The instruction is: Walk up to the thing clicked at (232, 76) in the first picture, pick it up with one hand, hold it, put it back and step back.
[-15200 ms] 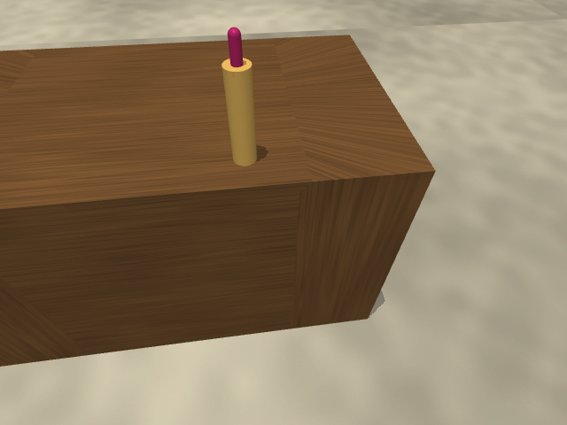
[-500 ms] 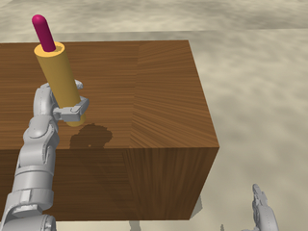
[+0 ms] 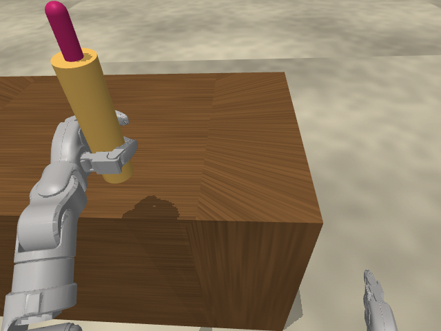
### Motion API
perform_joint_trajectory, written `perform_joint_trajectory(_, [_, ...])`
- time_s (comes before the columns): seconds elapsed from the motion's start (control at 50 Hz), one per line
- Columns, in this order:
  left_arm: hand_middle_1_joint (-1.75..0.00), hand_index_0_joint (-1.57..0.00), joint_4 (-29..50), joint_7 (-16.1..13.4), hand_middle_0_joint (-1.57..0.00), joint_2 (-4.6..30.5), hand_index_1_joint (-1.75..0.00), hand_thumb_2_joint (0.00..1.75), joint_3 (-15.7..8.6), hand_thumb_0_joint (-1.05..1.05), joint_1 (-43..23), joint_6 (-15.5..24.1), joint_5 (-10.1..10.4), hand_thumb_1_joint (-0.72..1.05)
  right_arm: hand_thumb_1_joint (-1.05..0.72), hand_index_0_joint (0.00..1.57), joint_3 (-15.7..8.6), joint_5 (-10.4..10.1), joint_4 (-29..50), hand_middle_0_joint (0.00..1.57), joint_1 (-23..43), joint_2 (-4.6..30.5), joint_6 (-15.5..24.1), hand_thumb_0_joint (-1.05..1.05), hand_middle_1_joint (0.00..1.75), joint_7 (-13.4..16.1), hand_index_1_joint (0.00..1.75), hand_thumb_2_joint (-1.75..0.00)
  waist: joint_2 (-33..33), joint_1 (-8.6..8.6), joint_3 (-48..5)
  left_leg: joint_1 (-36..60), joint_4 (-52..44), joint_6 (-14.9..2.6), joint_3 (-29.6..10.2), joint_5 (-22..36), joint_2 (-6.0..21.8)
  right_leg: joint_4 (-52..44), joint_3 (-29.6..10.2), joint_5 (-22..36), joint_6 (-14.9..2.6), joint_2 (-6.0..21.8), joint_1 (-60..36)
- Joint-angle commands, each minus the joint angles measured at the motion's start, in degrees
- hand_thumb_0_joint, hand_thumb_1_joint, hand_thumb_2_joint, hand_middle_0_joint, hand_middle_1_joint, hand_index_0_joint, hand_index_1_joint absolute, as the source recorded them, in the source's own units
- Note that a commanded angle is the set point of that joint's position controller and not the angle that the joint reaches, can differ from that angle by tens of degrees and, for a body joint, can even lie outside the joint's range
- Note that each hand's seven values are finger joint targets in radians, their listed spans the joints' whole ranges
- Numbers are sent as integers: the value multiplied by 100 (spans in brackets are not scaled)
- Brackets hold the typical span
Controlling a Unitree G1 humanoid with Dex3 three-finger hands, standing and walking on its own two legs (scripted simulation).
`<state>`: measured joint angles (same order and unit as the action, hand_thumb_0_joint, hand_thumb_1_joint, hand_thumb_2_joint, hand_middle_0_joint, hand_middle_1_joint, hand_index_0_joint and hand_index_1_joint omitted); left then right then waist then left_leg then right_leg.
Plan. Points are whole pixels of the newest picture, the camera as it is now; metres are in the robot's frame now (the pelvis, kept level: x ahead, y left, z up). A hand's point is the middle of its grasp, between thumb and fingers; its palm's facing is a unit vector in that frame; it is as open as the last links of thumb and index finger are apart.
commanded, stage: lift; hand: left
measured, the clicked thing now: (94, 108) +0.35 +0.18 +0.28
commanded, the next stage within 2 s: hold in 0.24 s
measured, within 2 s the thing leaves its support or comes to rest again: neither
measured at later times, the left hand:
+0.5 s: hand (106, 138) +0.33 +0.17 +0.24, palm faces +0.11 -0.99 -0.03, open 7.1 cm
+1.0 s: hand (97, 132) +0.31 +0.17 +0.26, palm faces +0.08 -1.00 -0.04, open 7.1 cm
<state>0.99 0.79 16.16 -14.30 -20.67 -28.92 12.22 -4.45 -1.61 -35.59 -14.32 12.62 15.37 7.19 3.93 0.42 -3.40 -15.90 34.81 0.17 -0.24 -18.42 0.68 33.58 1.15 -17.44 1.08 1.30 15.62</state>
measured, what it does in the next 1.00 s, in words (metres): stands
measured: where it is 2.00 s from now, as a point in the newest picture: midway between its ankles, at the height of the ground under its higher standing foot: outside the picture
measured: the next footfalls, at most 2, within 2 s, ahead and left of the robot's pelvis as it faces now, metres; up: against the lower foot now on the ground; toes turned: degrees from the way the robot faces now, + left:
none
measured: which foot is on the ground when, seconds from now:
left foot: down 0.00-1.00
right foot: down 0.00-1.00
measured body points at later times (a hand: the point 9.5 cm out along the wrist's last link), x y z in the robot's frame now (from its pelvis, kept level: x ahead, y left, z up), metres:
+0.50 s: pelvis -0.01 +0.00 +0.00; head -0.05 -0.03 +0.45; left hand +0.32 +0.22 +0.24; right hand +0.16 -0.25 -0.06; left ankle +0.00 +0.12 -0.73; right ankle +0.00 -0.13 -0.73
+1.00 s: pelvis -0.02 +0.01 +0.00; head -0.06 -0.03 +0.45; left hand +0.30 +0.22 +0.27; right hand +0.16 -0.24 -0.06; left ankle +0.00 +0.12 -0.73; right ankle +0.00 -0.13 -0.73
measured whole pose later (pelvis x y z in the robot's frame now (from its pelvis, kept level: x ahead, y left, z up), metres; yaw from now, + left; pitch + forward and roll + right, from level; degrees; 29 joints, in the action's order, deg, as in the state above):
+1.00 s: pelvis -0.02 +0.01 +0.00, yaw +0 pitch -3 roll +0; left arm 10.9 1.7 16.2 -15.2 -25.0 -43.9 14.5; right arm -4.7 -2.4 -41.0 -12.9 12.1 23.0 6.7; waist 5.4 -1.2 -4.2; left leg -14.3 32.9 -0.4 -0.4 -16.0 -0.1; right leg 31.5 1.3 -15.1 1.6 2.0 13.7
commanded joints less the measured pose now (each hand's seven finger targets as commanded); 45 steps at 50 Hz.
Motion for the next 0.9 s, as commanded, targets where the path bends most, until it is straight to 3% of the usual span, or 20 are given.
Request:
perform_joint_trajectory(0.0, [-146,-134,2392,-64,-133,1532,-147,138,-737,0,-3470,596,150,41,55,5,-217,19,818,5,715,597,521,0,5,77,5,-5,107,40,-1862,978,-369,-58,34,1826,-118,-444,191,1672,-75,-95,-363])
perform_joint_trajectory(0.02, [-147,-134,2466,-58,-133,1509,-148,137,-721,0,-3496,537,154,39,55,5,-187,11,682,5,796,511,544,0,5,79,5,-5,141,-40,-1724,904,-390,-60,30,1769,-132,-457,200,1614,-84,-89,-358])
perform_joint_trajectory(0.1, [-148,-135,2540,1,-133,1665,-148,137,-861,0,-3540,326,207,38,55,5,-320,19,538,5,753,679,636,0,5,86,5,-5,-7,-1,-1652,872,-423,-100,61,1589,-166,-553,187,1503,-45,-78,-339])
perform_joint_trajectory(0.16, [-146,-133,2034,75,-131,1313,-147,136,-690,0,-3318,103,249,35,54,5,-226,-8,501,5,772,569,680,0,5,75,5,-5,-72,12,-1557,913,-464,-94,36,1634,-153,-556,212,1515,-55,-95,-278])
perform_joint_trajectory(0.22, [-144,-131,2193,110,-130,1375,-145,135,-757,0,-3592,10,316,31,55,5,-261,-28,708,5,910,658,727,0,5,57,5,-5,-158,-16,-1729,1047,-462,-69,-11,1896,-124,-507,259,1668,-80,-126,-327])
perform_joint_trajectory(0.3, [-144,-131,2458,68,-129,1536,-145,134,-808,0,-3761,-95,245,30,55,5,-253,-47,563,5,859,607,755,0,5,35,5,-5,-56,-104,-1539,956,-521,-83,15,1645,-169,-577,236,1448,-77,-98,-244])
perform_joint_trajectory(0.36, [-139,-127,2254,66,-126,1271,-139,127,-656,0,-3688,-172,249,29,53,5,-197,-53,660,5,838,536,810,0,5,11,5,-6,-157,-45,-1603,963,-557,-93,-3,1557,-157,-596,246,1387,-82,-95,-308])
perform_joint_trajectory(0.38, [-137,-126,2561,53,-125,1324,-138,125,-723,0,-3728,-132,287,28,54,5,-111,-67,626,5,898,440,829,0,5,-7,5,-5,-70,-171,-1601,891,-550,-97,5,1521,-178,-607,252,1341,-85,-82,-339])
perform_joint_trajectory(0.4, [-136,-125,2664,52,-124,1510,-137,125,-854,0,-3809,-122,284,29,53,5,-184,-59,670,5,850,515,852,0,5,13,5,-6,-26,-109,-1673,964,-538,-94,14,1538,-171,-606,238,1352,-78,-88,-339])
perform_joint_trajectory(0.44, [-136,-125,2687,54,-124,1429,-137,124,-730,0,-3777,-153,251,29,53,5,-183,-52,683,5,841,528,878,0,5,0,5,-6,-10,-78,-1651,955,-570,-79,-8,1534,-150,-596,249,1349,-94,-105,-314])
perform_joint_trajectory(0.5, [-136,-124,2968,-16,-123,1552,-137,125,-895,0,-3852,-166,268,29,53,5,-216,-52,604,5,905,519,915,0,5,6,5,-6,-10,-163,-1702,924,-561,-91,1,1417,-170,-634,242,1249,-86,-84,-392])
perform_joint_trajectory(0.58, [-136,-123,2854,-30,-122,1337,-136,125,-750,0,-3730,-255,285,30,53,5,-185,-46,694,5,1016,500,991,0,5,15,5,-6,-87,-140,-1763,959,-599,-77,-31,1392,-129,-631,265,1224,-96,-115,-390])
perform_joint_trajectory(0.6, [-137,-123,3189,-62,-122,1587,-137,126,-895,0,-3937,-236,281,30,54,5,-207,-54,613,5,955,507,1001,0,5,25,5,-6,63,-142,-1758,985,-595,-74,-10,1357,-148,-642,253,1200,-97,-107,-323])
perform_joint_trajectory(0.68, [-137,-124,2911,-37,-122,1398,-138,126,-805,0,-3733,-342,303,31,54,5,-135,-36,484,5,979,421,1072,0,5,39,5,-6,-12,-166,-1520,808,-634,-84,-7,1174,-153,-672,254,1043,-85,-107,-314])
perform_joint_trajectory(0.72, [-137,-124,3016,-23,-123,1569,-138,126,-890,0,-3852,-377,305,33,53,5,-215,-44,425,5,1011,513,1097,0,5,59,5,-6,70,-143,-1500,813,-659,-84,10,1072,-167,-700,239,966,-81,-94,-261])
perform_joint_trajectory(0.74, [-137,-124,2631,8,-123,1334,-138,126,-750,0,-3594,-466,312,30,53,5,-238,-44,487,5,1075,560,1123,0,5,63,5,-6,-70,-78,-1390,794,-667,-97,24,969,-171,-736,249,863,-76,-112,-191])
perform_joint_trajectory(0.76, [-139,-125,2947,27,-124,1406,-139,128,-775,0,-3823,-465,328,33,54,5,-232,-45,378,5,987,545,1126,0,5,55,5,-6,-51,-78,-1417,823,-679,-103,5,886,-167,-757,241,815,-70,-103,-170])
perform_joint_trajectory(0.78, [-138,-125,2536,42,-123,1294,-139,128,-734,0,-3663,-528,320,33,53,5,-168,-46,384,5,1035,492,1150,0,5,39,5,-6,-89,-117,-1370,743,-682,-97,-9,882,-165,-735,245,810,-80,-106,-222])
perform_joint_trajectory(0.86, [-140,-126,2556,111,-124,1266,-141,129,-675,0,-3626,-672,318,30,53,5,-314,-74,502,5,1080,664,1146,0,5,26,5,-6,-139,-76,-1559,956,-674,-80,-72,1143,-119,-692,288,1033,-98,-143,-176])
perform_joint_trajectory(0.88, [-139,-126,2937,110,-124,1324,-140,129,-713,0,-3882,-664,366,32,54,5,-207,-84,494,5,1032,555,1157,0,5,0,5,-6,-98,-114,-1566,934,-640,-95,-36,1144,-148,-710,278,1025,-86,-122,-228])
